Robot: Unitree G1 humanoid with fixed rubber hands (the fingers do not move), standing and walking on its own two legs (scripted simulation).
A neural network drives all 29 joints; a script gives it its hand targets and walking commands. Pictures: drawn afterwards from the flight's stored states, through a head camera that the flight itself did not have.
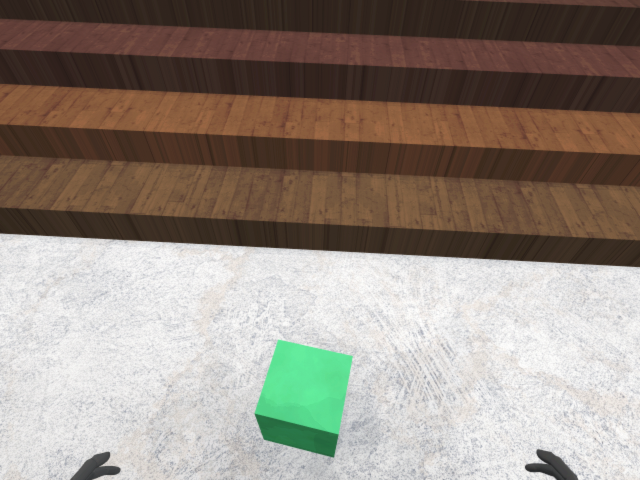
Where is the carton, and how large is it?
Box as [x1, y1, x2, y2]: [254, 340, 352, 457]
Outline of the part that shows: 278,340 254,413 263,438 333,457 352,356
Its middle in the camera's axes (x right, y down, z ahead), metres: -0.04 +0.45 +1.10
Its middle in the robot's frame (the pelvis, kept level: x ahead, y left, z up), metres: +0.42 +0.04 -0.66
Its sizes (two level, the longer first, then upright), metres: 0.210 0.200 0.250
